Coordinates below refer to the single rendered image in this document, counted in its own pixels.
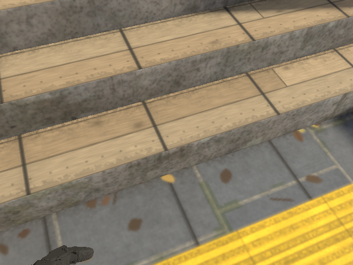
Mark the robot left hand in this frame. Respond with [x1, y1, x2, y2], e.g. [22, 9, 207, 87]
[33, 245, 94, 265]

